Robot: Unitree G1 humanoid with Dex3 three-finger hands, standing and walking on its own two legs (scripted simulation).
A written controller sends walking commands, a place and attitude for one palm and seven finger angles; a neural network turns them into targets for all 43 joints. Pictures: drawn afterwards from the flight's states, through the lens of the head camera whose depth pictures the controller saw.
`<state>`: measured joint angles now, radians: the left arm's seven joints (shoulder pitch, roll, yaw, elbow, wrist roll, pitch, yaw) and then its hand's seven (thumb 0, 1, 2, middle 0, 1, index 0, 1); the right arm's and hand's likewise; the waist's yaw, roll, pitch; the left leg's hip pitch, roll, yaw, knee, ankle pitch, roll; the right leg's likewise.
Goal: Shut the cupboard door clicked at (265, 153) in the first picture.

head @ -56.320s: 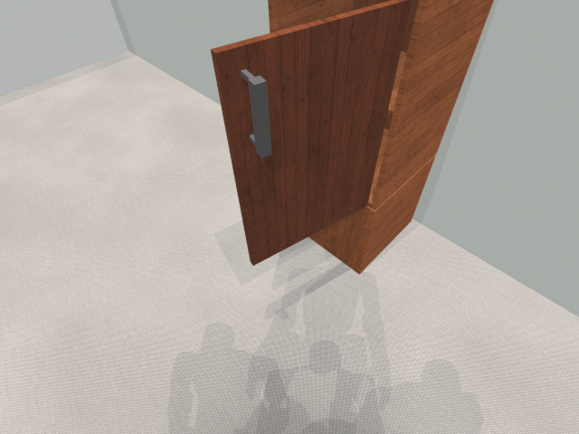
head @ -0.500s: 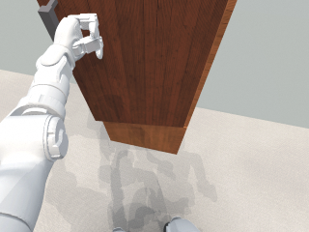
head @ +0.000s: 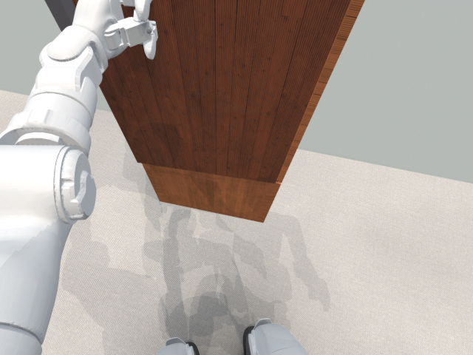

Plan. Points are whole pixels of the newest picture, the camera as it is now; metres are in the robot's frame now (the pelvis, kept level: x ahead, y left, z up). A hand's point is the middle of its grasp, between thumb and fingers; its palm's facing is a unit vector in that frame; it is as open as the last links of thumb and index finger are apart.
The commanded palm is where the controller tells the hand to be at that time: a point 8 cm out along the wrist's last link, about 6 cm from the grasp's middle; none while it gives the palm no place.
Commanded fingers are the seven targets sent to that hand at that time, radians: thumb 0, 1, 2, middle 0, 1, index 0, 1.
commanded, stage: push the door shut along its arc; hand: left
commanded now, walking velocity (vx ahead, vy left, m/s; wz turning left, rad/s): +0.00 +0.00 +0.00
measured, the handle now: (76, 16) +0.61 +0.14 +0.17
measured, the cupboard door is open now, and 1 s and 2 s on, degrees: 3 0 0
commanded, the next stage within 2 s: pull the fist back off the door in 0.24 s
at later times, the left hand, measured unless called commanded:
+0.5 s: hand (172, 22) +0.57 +0.00 +0.18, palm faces -0.10 -0.99 +0.06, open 2.9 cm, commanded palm +0.59 +0.04 +0.17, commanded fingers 0.00 0.90 0.90 -1.30 -1.50 -1.30 -1.50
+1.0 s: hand (186, 36) +0.55 -0.01 +0.17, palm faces -0.07 -1.00 -0.01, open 3.1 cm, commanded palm +0.51 +0.05 +0.17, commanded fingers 0.00 0.90 0.90 -1.30 -1.50 -1.30 -1.50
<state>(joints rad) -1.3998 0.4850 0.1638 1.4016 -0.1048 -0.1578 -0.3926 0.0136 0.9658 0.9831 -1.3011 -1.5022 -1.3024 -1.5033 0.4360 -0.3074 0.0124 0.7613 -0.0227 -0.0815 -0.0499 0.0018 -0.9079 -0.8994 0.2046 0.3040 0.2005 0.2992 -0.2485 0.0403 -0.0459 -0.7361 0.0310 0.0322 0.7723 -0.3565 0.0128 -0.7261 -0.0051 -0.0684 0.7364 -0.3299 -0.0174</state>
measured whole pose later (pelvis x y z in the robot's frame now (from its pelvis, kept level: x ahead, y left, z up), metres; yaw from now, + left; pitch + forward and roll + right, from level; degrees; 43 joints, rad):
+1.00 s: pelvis +0.00 +0.00 +0.01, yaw -2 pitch +17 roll +0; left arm -1.26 0.25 0.28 1.33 0.01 -0.27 0.16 0.01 0.91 0.92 -1.30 -1.50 -1.30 -1.50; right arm 0.54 -0.29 -0.02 0.73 -0.07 -0.07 0.07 0.00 -0.91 -0.90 0.20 0.30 0.20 0.30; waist -0.24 0.06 -0.08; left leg -0.67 0.04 0.07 0.70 -0.33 0.01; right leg -0.69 0.01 -0.03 0.69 -0.30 -0.02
